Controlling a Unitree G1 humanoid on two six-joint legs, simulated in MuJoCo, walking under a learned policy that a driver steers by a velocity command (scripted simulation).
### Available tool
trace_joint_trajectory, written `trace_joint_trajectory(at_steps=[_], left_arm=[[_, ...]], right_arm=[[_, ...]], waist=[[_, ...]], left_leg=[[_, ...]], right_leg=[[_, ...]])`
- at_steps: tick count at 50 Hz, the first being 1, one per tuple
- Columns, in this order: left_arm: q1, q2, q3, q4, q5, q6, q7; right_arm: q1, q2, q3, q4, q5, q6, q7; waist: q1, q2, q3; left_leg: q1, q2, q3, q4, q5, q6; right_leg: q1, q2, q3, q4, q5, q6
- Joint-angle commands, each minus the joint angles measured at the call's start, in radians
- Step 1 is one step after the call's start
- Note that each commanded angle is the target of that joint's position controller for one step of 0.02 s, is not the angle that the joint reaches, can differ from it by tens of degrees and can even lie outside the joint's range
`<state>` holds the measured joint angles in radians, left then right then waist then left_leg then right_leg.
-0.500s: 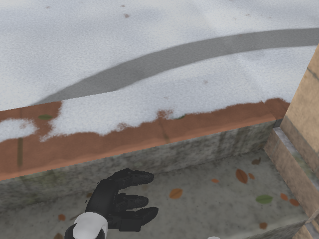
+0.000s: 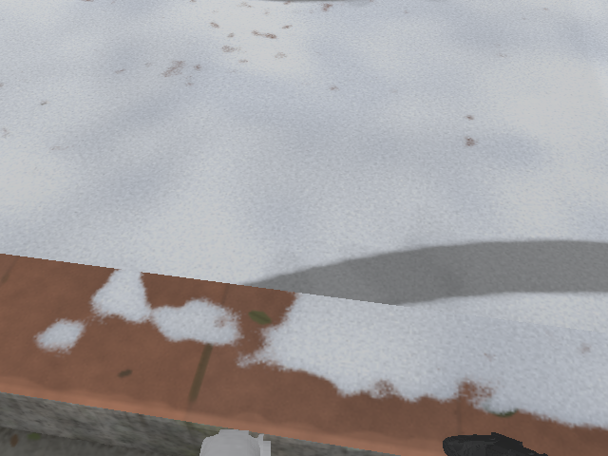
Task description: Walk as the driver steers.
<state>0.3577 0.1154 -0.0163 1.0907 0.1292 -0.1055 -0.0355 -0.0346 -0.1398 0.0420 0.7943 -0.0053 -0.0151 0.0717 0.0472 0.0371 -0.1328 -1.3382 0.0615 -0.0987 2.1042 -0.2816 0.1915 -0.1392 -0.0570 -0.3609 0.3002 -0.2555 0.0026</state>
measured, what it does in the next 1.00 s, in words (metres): climbs: left foot 0.16 m higher, then right foot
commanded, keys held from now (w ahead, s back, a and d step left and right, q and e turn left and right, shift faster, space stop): q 0.10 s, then no key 0.64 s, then w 0.26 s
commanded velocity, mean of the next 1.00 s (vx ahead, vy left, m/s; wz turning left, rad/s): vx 0.07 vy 0.00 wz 0.20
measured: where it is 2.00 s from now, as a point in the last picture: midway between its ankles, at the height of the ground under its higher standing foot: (241, 300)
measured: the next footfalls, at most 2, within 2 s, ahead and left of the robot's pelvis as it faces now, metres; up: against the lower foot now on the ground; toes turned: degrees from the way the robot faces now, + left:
left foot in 0.14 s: +0.24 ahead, +0.18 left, +0.16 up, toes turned +14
right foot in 0.60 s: +0.25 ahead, -0.03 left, +0.17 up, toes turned +6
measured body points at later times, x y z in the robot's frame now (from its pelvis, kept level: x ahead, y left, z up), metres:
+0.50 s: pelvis +0.13 +0.08 +0.11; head +0.14 +0.07 +0.56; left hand +0.20 +0.34 -0.01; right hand +0.27 -0.15 -0.02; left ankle +0.20 +0.17 -0.58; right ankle +0.13 -0.08 -0.46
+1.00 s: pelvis +0.19 +0.08 +0.16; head +0.19 +0.07 +0.61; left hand +0.22 +0.34 +0.03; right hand +0.36 -0.16 +0.03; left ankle +0.20 +0.17 -0.57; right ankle +0.20 -0.06 -0.57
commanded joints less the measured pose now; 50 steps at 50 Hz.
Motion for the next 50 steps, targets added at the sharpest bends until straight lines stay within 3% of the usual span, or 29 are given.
trace_joint_trajectory(at_steps=[1,2,3,4,5,6,7,8,9,10,11,12,13,15,17,19,21,24,26,28,29,31,32,34,39,42,45,48,50], left_arm=[[0.059,0.08,-0.004,-0.024,-0.006,-0.042,0.001],[0.085,0.079,-0.008,-0.016,-0.003,-0.039,-0.01],[0.092,0.118,0.006,-0.003,-0.003,-0.025,-0.014],[-0.006,0.163,0.025,-0.057,-0.043,-0.013,-0.033],[0.083,0.188,0.042,-0.032,-0.064,-0.011,-0.04],[0.072,0.195,0.051,-0.081,-0.08,-0.017,-0.028],[0.033,0.172,0.045,-0.129,-0.088,-0.029,-0.03],[0.033,0.17,0.044,-0.148,-0.107,-0.038,-0.027],[0.175,0.164,0.046,-0.14,-0.114,-0.059,-0.021],[0.092,0.221,0.056,-0.176,-0.129,-0.068,-0.02],[0.005,0.2,0.056,-0.233,-0.114,-0.069,-0.026],[-0.109,0.171,0.061,-0.292,-0.116,-0.059,-0.032],[-0.087,0.158,0.07,-0.276,-0.114,-0.04,-0.043],[-0.008,0.09,0.079,-0.217,-0.117,-0.032,-0.044],[0.009,0.052,0.044,-0.167,-0.097,-0.026,-0.037],[0.024,0.077,0.037,-0.131,-0.105,-0.002,-0.028],[0.003,0.147,0.049,-0.112,-0.114,0.009,-0.015],[-0.077,0.204,0.063,-0.132,-0.078,0.004,-0.005],[-0.125,0.188,0.056,-0.17,-0.092,0.006,-0.012],[-0.152,0.197,0.066,-0.177,-0.101,-0.006,-0.033],[-0.098,0.174,0.064,-0.161,-0.121,-0.02,-0.056],[-0.122,0.176,0.05,-0.189,-0.131,-0.045,-0.062],[-0.259,0.224,0.051,-0.254,-0.17,-0.053,-0.06],[-0.306,0.228,0.057,-0.259,-0.181,-0.046,-0.056],[-0.207,0.229,0.072,-0.21,-0.141,-0.021,-0.029],[-0.103,0.24,0.088,-0.183,-0.109,-0.01,-0.003],[-0.118,0.218,0.089,-0.194,-0.111,-0.009,0.014],[-0.158,0.178,0.077,-0.226,-0.107,0.003,0.022],[-0.12,0.179,0.075,-0.223,-0.085,0.011,0.024]], right_arm=[[-0.169,-0.054,-0.002,-0.118,-0.036,0.029,0.001],[-0.217,-0.059,0.0,-0.14,-0.039,0.043,-0.011],[-0.229,-0.012,0.017,-0.144,-0.047,0.062,-0.005],[-0.216,-0.001,0.022,-0.123,-0.057,0.078,0.015],[-0.253,-0.016,0.029,-0.129,-0.035,0.082,0.012],[-0.191,-0.017,0.019,-0.095,-0.043,0.064,0.021],[-0.11,-0.039,0.004,-0.049,-0.028,0.019,0.018],[-0.084,-0.061,-0.009,-0.034,0.002,-0.017,0.012],[-0.083,-0.118,-0.012,-0.052,0.031,-0.036,0.0],[0.016,-0.166,-0.031,-0.049,0.009,-0.037,-0.011],[0.129,-0.235,-0.05,-0.031,-0.009,-0.024,-0.03],[0.284,-0.315,-0.082,0.003,-0.041,-0.022,-0.046],[0.405,-0.41,-0.128,0.058,-0.054,-0.034,-0.051],[0.261,-0.369,-0.136,0.048,-0.038,-0.041,-0.05],[0.124,-0.217,-0.099,0.086,-0.005,-0.041,-0.031],[0.012,-0.117,-0.071,0.074,-0.008,-0.043,-0.031],[-0.047,-0.079,-0.056,0.053,-0.024,-0.056,-0.044],[-0.079,-0.12,-0.053,0.019,-0.01,-0.089,-0.041],[-0.085,-0.123,-0.04,-0.006,0.013,-0.106,-0.011],[0.011,-0.197,-0.066,0.018,0.026,-0.117,0.004],[-0.009,-0.208,-0.067,0.036,0.029,-0.109,0.019],[0.045,-0.152,-0.068,0.077,0.018,-0.089,0.066],[0.156,-0.158,-0.078,0.092,0.002,-0.094,0.057],[0.051,-0.18,-0.088,0.062,-0.017,-0.099,0.038],[0.026,-0.157,-0.108,0.08,0.005,-0.102,0.029],[0.037,-0.172,-0.129,0.087,-0.014,-0.099,0.008],[0.059,-0.163,-0.142,0.087,-0.02,-0.111,-0.021],[0.127,-0.148,-0.145,0.098,-0.021,-0.12,-0.028],[0.178,-0.172,-0.152,0.107,-0.029,-0.119,-0.031]], waist=[[-0.01,-0.083,0.024],[-0.004,-0.092,0.034],[-0.029,-0.107,0.056],[-0.048,-0.105,0.084],[-0.002,-0.109,0.11],[0.004,-0.12,0.093],[-0.02,-0.122,0.095],[-0.053,-0.096,-0.001],[-0.011,-0.015,-0.165],[-0.082,-0.042,-0.194],[-0.128,0.032,-0.248],[-0.182,0.146,-0.271],[-0.205,0.219,-0.346],[-0.133,0.178,-0.226],[-0.055,-0.017,-0.076],[-0.013,-0.078,-0.048],[0.0,-0.099,-0.08],[0.011,-0.048,-0.088],[0.038,-0.04,-0.035],[-0.015,0.014,0.037],[0.017,0.029,0.071],[-0.018,-0.046,0.125],[-0.11,-0.137,0.129],[-0.084,-0.114,0.128],[-0.025,-0.078,0.109],[0.007,-0.09,0.123],[-0.005,-0.11,0.109],[-0.03,-0.081,0.109],[-0.026,-0.043,0.136]], left_leg=[[-0.104,0.1,0.075,-0.278,0.054,0.0],[-0.104,0.124,0.059,-0.414,0.039,-0.011],[-0.078,0.148,0.074,-0.524,0.006,0.002],[0.095,0.117,0.188,-0.671,-0.228,-0.02],[0.151,0.088,0.147,-0.74,-0.487,-0.04],[0.243,0.051,0.247,-0.743,-0.367,-0.053],[0.32,0.037,0.19,-0.84,-0.13,-0.041],[0.47,0.002,0.145,-0.941,0.073,-0.013],[0.802,0.005,0.034,-0.839,0.379,0.024],[1.023,0.015,-0.025,-0.956,0.438,0.013],[1.185,0.076,-0.159,-1.113,0.367,0.027],[1.234,0.174,-0.433,-1.404,0.222,0.05],[1.199,0.232,-0.628,-1.531,0.142,0.056],[0.935,0.199,-0.564,-1.582,-0.009,0.026],[0.763,0.146,-0.432,-1.55,-0.195,0.037],[0.7,0.14,-0.365,-1.588,-0.125,0.061],[0.69,0.127,-0.28,-1.609,-0.069,0.041],[0.669,0.074,-0.077,-1.623,-0.001,0.013],[0.753,0.076,0.008,-1.695,-0.05,-0.037],[0.786,0.064,0.004,-1.656,-0.143,-0.074],[0.719,0.053,0.043,-1.648,-0.217,-0.083],[0.806,0.057,0.026,-1.58,-0.254,-0.088],[0.884,0.016,0.099,-1.57,-0.184,-0.122],[1.02,-0.032,0.197,-1.49,-0.104,-0.162],[0.964,-0.028,0.167,-1.603,-0.133,-0.123],[0.912,-0.022,0.147,-1.631,-0.231,-0.081],[0.963,-0.013,0.141,-1.635,-0.143,-0.057],[1.042,-0.006,0.126,-1.663,-0.177,-0.026],[1.052,0.04,0.05,-1.741,-0.264,0.027]], right_leg=[[0.201,-0.233,0.101,-0.121,0.415,-0.203],[0.223,-0.267,0.125,-0.131,0.394,-0.202],[0.233,-0.302,0.129,-0.166,0.388,-0.213],[0.114,-0.304,0.069,-0.21,0.344,-0.232],[0.122,-0.352,0.102,-0.196,0.33,-0.222],[0.175,-0.364,0.073,-0.192,0.401,-0.234],[0.225,-0.355,0.064,-0.121,0.599,-0.188],[0.226,-0.267,0.011,0.01,0.773,-0.14],[0.002,-0.163,0.02,0.114,0.847,-0.074],[-0.15,-0.11,0.04,0.162,0.666,-0.035],[-0.307,-0.064,0.103,0.268,0.469,-0.008],[-0.442,0.005,0.19,0.505,-0.078,0.025],[-0.487,0.013,0.397,0.911,-0.114,0.028],[-0.541,0.062,0.598,1.345,0.019,0.009],[-0.645,0.052,0.57,1.473,0.075,-0.029],[-0.679,0.027,0.57,1.476,0.059,-0.035],[-0.669,0.003,0.587,1.409,0.113,0.002],[-0.539,-0.013,0.527,1.238,0.093,0.082],[-0.461,-0.048,0.451,0.848,-0.104,0.12],[-0.301,-0.032,0.418,0.54,-0.206,0.153],[-0.171,0.006,0.347,0.498,-0.092,0.13],[-0.228,0.003,0.391,0.315,0.053,0.042],[-0.327,-0.008,0.481,0.222,-0.151,-0.075],[-0.461,-0.042,0.566,0.101,-0.393,-0.121],[-0.279,-0.025,0.505,0.12,-0.323,-0.08],[-0.201,-0.05,0.535,0.087,-0.427,-0.142],[-0.16,-0.082,0.572,0.042,-0.426,-0.191],[-0.167,-0.065,0.527,0.051,-0.348,-0.19],[-0.178,-0.025,0.467,0.121,-0.327,-0.181]])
